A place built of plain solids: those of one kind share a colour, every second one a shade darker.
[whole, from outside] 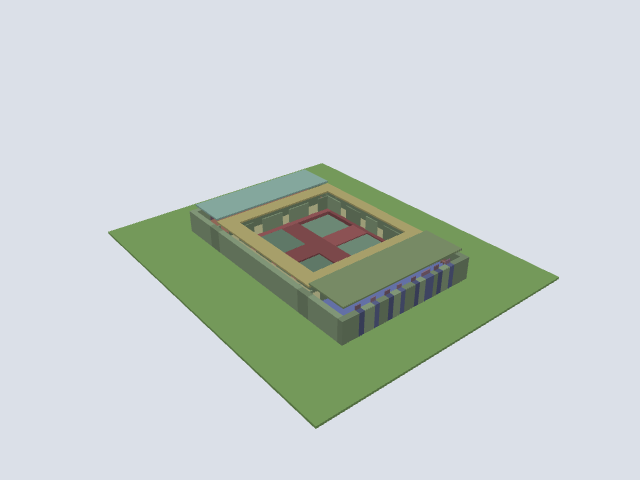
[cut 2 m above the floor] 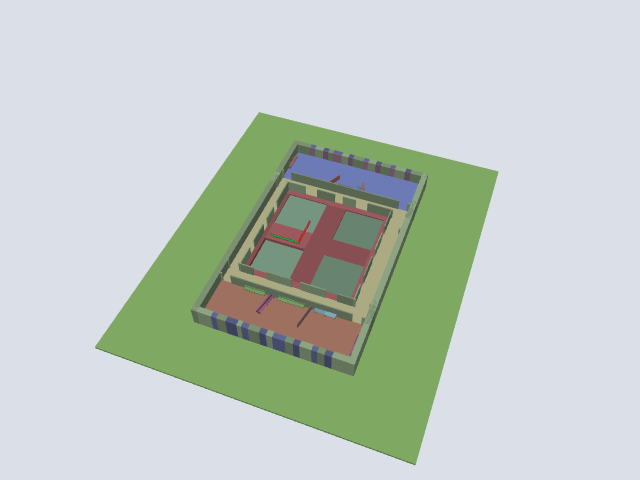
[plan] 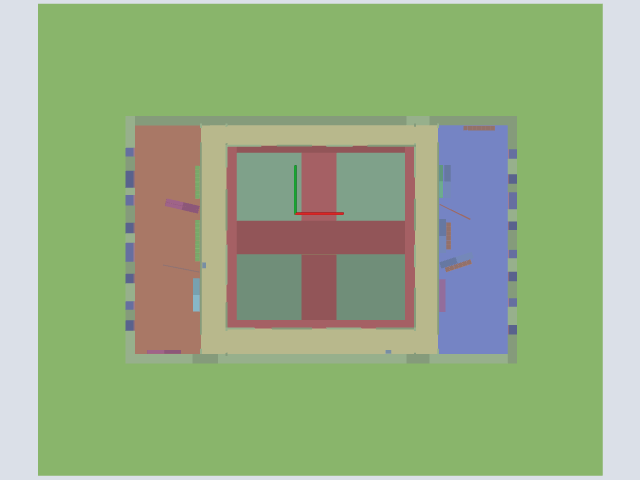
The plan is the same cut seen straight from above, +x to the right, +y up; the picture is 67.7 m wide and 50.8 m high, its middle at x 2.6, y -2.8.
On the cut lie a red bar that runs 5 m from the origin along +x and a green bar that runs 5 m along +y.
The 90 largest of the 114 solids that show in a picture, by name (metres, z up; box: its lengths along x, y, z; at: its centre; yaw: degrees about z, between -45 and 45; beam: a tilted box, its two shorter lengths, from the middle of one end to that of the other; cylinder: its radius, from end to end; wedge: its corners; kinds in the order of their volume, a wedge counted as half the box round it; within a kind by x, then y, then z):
{
 "ground_under_all_1": {"box": [59.77, 49.96, 0.4], "at": [2.65, -2.77, -1.63]},
 "wall_1": {"box": [1.0, 3.47, 4.08], "at": [-17.48, -14.14, 0.56]},
 "wall_2": {"box": [1.0, 1.13, 4.08], "at": [-17.48, -10.73, 0.56]},
 "wall_3": {"box": [1.0, 1.89, 4.08], "at": [-17.48, -8.32, 0.56]},
 "wall_4": {"box": [1.0, 1.29, 4.08], "at": [-17.48, -5.74, 0.56]},
 "wall_5": {"box": [1.0, 1.01, 4.08], "at": [-17.48, -2.58, 0.56]},
 "wall_6": {"box": [1.0, 1.83, 4.08], "at": [-17.48, -0.07, 0.56]},
 "wall_7": {"box": [1.0, 0.77, 4.08], "at": [-17.48, 2.33, 0.56]},
 "wall_8": {"box": [1.0, 1.53, 4.08], "at": [-17.48, 5.29, 0.56]},
 "wall_9": {"box": [1.0, 3.38, 4.08], "at": [-17.48, 8.64, 0.56]},
 "wall_10": {"box": [8.88, 1.0, 4.08], "at": [-13.54, -15.37, 0.56]},
 "wall_11": {"box": [8.88, 1.0, 4.08], "at": [-13.54, 9.83, 0.56]},
 "wall_12": {"box": [0.2, 20.38, 4.08], "at": [-10.0, -2.63, 0.56]},
 "wall_13": {"box": [4.5, 1.0, 4.08], "at": [-8.65, -15.37, 0.56]},
 "wall_14": {"box": [4.5, 1.0, 4.08], "at": [-8.65, 9.83, 0.56]},
 "wall_15": {"box": [0.2, 2.88, 4.08], "at": [-7.3, -10.83, 0.56]},
 "wall_16": {"box": [0.2, 4.25, 4.08], "at": [-7.3, -5.42, 0.56]},
 "wall_17": {"box": [0.2, 4.38, 4.08], "at": [-7.3, 0.39, 0.56]},
 "wall_18": {"box": [0.2, 4.38, 4.08], "at": [-7.3, 0.39, 0.56]},
 "wall_19": {"box": [0.2, 2.55, 4.08], "at": [-7.3, 6.16, 0.56]},
 "wall_20": {"box": [3.1, 0.2, 4.08], "at": [-5.85, -12.17, 0.56]},
 "wall_21": {"box": [3.78, 0.2, 4.08], "at": [-5.51, 7.18, 0.56]},
 "wall_22": {"box": [4.25, 0.2, 4.08], "at": [-0.38, -12.17, 0.56]},
 "wall_23": {"box": [3.73, 0.2, 4.08], "at": [-0.11, 7.18, 0.56]},
 "wall_24": {"box": [21.75, 1.0, 4.08], "at": [2.67, -15.37, 0.56]},
 "wall_25": {"box": [21.75, 1.0, 4.08], "at": [2.67, 9.83, 0.56]},
 "wall_26": {"box": [2.83, 0.2, 4.08], "at": [4.66, 7.18, 0.56]},
 "wall_27": {"box": [3.73, 0.2, 4.08], "at": [5.11, -12.17, 0.56]},
 "wall_28": {"box": [5.13, 0.2, 4.08], "at": [10.19, 7.18, 0.56]},
 "wall_29": {"box": [4.23, 0.2, 4.08], "at": [10.64, -12.17, 0.56]},
 "wall_30": {"box": [0.2, 4.43, 4.08], "at": [12.65, -10.06, 0.56]},
 "wall_31": {"box": [0.2, 2.4, 4.08], "at": [12.65, -4.5, 0.56]},
 "wall_32": {"box": [0.2, 2.4, 4.08], "at": [12.65, -4.5, 0.56]},
 "wall_33": {"box": [0.2, 3.35, 4.08], "at": [12.65, -0.12, 0.56]},
 "wall_34": {"box": [0.2, 3.48, 4.08], "at": [12.65, 5.54, 0.56]},
 "wall_35": {"box": [4.25, 1.0, 4.08], "at": [13.88, -15.37, 0.56]},
 "wall_36": {"box": [4.25, 1.0, 4.08], "at": [13.88, 9.83, 0.56]},
 "wall_37": {"box": [0.2, 20.38, 4.08], "at": [15.1, -2.63, 0.56]},
 "wall_38": {"box": [9.26, 1.0, 4.08], "at": [18.83, -15.37, 0.56]},
 "wall_39": {"box": [9.26, 1.0, 4.08], "at": [18.83, 9.83, 0.56]},
 "wall_40": {"box": [1.0, 3.07, 4.08], "at": [22.96, -14.34, 0.56]},
 "wall_41": {"box": [1.0, 1.94, 4.08], "at": [22.96, -10.83, 0.56]},
 "wall_42": {"box": [1.0, 1.79, 4.08], "at": [22.96, -8.06, 0.56]},
 "wall_43": {"box": [1.0, 1.45, 4.08], "at": [22.96, -5.45, 0.56]},
 "wall_44": {"box": [1.0, 2.07, 4.08], "at": [22.96, -2.79, 0.56]},
 "wall_45": {"box": [1.0, 1.3, 4.08], "at": [22.96, -0.2, 0.56]},
 "wall_46": {"box": [1.0, 0.91, 4.08], "at": [22.96, 2.71, 0.56]},
 "wall_47": {"box": [1.0, 1.64, 4.08], "at": [22.96, 4.98, 0.56]},
 "wall_48": {"box": [1.0, 3.53, 4.08], "at": [22.96, 8.57, 0.56]},
 "floor_corr_1": {"box": [2.7, 24.4, 1.48], "at": [-8.65, -2.77, -0.74]},
 "floor_corr_2": {"box": [19.95, 2.8, 1.48], "at": [2.67, -13.57, -0.74]},
 "floor_corr_3": {"box": [19.95, 2.25, 1.48], "at": [2.67, 8.3, -0.74]},
 "floor_corr_4": {"box": [2.45, 24.4, 1.48], "at": [13.88, -2.77, -0.74]},
 "floor_gang_1": {"box": [1.1, 19.35, 1.48], "at": [-6.75, -2.5, -0.74]},
 "floor_gang_2": {"box": [3.7, 6.95, 1.48], "at": [2.5, -7.79, -0.74]},
 "floor_gang_3": {"box": [3.7, 7.2, 1.48], "at": [2.5, 2.83, -0.74]},
 "floor_gang_4": {"box": [17.8, 0.9, 1.48], "at": [2.7, -11.72, -0.74]},
 "floor_gang_5": {"box": [17.8, 3.55, 1.48], "at": [2.7, -2.54, -0.74]},
 "floor_gang_6": {"box": [17.8, 0.75, 1.48], "at": [2.7, 6.8, -0.74]},
 "floor_gang_7": {"box": [1.05, 19.35, 1.48], "at": [12.12, -2.5, -0.74]},
 "floor_refectory_1": {"box": [7.46, 24.4, 1.48], "at": [18.83, -2.77, -0.74]},
 "floor_breakhall_1": {"box": [7.08, 24.4, 1.48], "at": [-13.54, -2.77, -0.74]},
 "step_tier_1": {"box": [6.85, 6.95, 1.48], "at": [-2.77, -7.79, -0.74]},
 "step_tier_2": {"box": [6.85, 7.2, 0.84], "at": [-2.77, 2.83, -1.06]},
 "step_tier_3": {"box": [7.25, 6.95, 1.22], "at": [7.97, -7.79, -0.87]},
 "step_tier_4": {"box": [7.25, 7.2, 1.27], "at": [7.97, 2.83, -0.84]},
 "ceil_corr_1": {"box": [2.7, 24.4, 0.3], "at": [-8.65, -2.77, 3.4]},
 "ceil_corr_2": {"box": [19.95, 2.8, 0.3], "at": [2.67, -13.57, 3.4]},
 "ceil_corr_3": {"box": [19.95, 2.25, 0.3], "at": [2.67, 8.3, 3.4]},
 "ceil_corr_4": {"box": [2.45, 24.4, 0.3], "at": [13.88, -2.77, 3.4]},
 "wall_mass_1": {"box": [0.85, 1.1, 4.08], "at": [-17.55, -11.85, 0.56]},
 "wall_mass_2": {"box": [0.85, 0.9, 4.08], "at": [-17.55, -9.72, 0.56]},
 "wall_mass_3": {"box": [0.85, 1.0, 4.08], "at": [-17.55, -6.88, 0.56]},
 "wall_mass_4": {"box": [0.85, 2.0, 4.08], "at": [-17.55, -4.09, 0.56]},
 "wall_mass_5": {"box": [0.85, 1.1, 4.08], "at": [-17.55, -1.53, 0.56]},
 "wall_mass_6": {"box": [0.85, 1.1, 4.08], "at": [-17.55, 1.4, 0.56]},
 "wall_mass_7": {"box": [0.85, 1.8, 4.08], "at": [-17.55, 3.62, 0.56]},
 "wall_mass_8": {"box": [0.85, 0.9, 4.08], "at": [-17.55, 6.5, 0.56]},
 "wall_mass_9": {"box": [0.85, 1.0, 4.08], "at": [23.03, -12.3, 0.56]},
 "wall_mass_10": {"box": [0.85, 0.9, 4.08], "at": [23.03, -9.41, 0.56]},
 "wall_mass_11": {"box": [0.85, 1.0, 4.08], "at": [23.03, -6.67, 0.56]},
 "wall_mass_12": {"box": [0.85, 0.9, 4.08], "at": [23.03, -4.27, 0.56]},
 "wall_mass_13": {"box": [0.85, 0.9, 4.08], "at": [23.03, -1.3, 0.56]},
 "wall_mass_14": {"box": [0.85, 1.8, 4.08], "at": [23.03, 1.35, 0.56]},
 "wall_mass_15": {"box": [0.85, 1.0, 4.08], "at": [23.03, 3.66, 0.56]},
 "wall_mass_16": {"box": [0.85, 1.0, 4.08], "at": [23.03, 6.3, 0.56]},
 "ceil_refectory_1": {"box": [7.46, 24.4, 0.3], "at": [18.83, -2.77, 3.95]},
 "ceil_breakhall_1": {"box": [7.08, 24.4, 0.3], "at": [-13.54, -2.77, 3.85]},
 "rail_bars_1": {"box": [3.95, 0.12, 2.48], "at": [-12.08, -5.82, -0.24], "yaw": -11.0},
 "rail_bars_ref_1": {"box": [3.61, 0.12, 2.53], "at": [16.88, 0.18, -0.21], "yaw": -26.0}
}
